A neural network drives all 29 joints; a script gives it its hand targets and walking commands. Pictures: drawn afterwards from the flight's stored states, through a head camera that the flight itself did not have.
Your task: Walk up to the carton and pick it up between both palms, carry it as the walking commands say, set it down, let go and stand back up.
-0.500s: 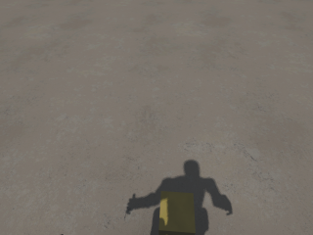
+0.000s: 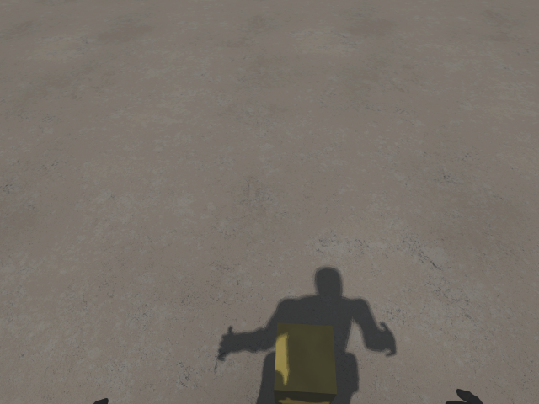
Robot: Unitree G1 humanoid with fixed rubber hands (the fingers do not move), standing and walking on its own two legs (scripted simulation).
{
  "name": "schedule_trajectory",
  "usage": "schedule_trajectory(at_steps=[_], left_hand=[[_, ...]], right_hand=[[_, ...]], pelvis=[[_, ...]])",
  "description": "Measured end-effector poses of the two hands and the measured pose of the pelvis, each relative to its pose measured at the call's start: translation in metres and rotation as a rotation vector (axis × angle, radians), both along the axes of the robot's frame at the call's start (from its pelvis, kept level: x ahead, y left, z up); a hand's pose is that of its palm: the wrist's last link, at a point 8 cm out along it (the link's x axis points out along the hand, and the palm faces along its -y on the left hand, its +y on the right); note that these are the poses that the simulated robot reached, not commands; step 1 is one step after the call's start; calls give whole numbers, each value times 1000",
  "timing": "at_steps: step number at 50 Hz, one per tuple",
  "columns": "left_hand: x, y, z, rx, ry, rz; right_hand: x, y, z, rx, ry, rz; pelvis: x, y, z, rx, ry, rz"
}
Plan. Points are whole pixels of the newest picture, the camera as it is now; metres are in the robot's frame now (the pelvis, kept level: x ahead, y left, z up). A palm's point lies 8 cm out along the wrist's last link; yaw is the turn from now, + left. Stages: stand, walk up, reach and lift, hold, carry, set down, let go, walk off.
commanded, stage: reach and lift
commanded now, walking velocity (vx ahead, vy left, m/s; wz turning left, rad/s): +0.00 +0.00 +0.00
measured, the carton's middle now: (303, 365) +0.36 -0.07 -0.67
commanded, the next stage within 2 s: none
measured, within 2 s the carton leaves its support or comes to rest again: neither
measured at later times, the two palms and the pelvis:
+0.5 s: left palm (157, 380) +0.20 +0.22 -0.15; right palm (447, 383) +0.21 -0.28 -0.16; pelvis -0.05 -0.02 -0.06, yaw -4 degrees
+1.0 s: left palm (212, 317) +0.34 +0.15 -0.20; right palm (411, 332) +0.31 -0.26 -0.21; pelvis -0.09 -0.02 -0.10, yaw -4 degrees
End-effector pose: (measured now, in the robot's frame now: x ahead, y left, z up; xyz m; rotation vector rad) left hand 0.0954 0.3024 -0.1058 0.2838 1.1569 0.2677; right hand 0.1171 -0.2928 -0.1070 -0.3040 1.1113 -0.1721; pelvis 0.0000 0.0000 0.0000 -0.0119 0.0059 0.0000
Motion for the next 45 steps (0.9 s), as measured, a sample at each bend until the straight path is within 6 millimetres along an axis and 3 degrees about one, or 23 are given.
schedule_trajectory(at_steps=[3,7,13,19,26,45], left_hand=[[29,-16,2,-16,-38,-58],[62,-37,6,-39,-97,-94],[68,-54,-6,-70,-124,-83],[77,-68,-29,-94,-134,-76],[114,-81,-43,-110,-203,-97],[213,-130,-86,-188,-356,-143]], right_hand=[[13,5,3,32,-38,-3],[16,7,0,52,-20,14],[23,3,-14,50,-41,20],[55,7,-39,75,-108,6],[97,19,-54,107,-189,-13],[172,29,-88,153,-312,-67]], pelvis=[[-10,-2,-5,-6,31,-35],[-19,-5,-9,-2,70,-74],[-29,-10,-23,17,132,-99],[-43,-16,-45,39,196,-84],[-56,-23,-64,43,257,-66],[-83,-20,-94,35,487,-63]])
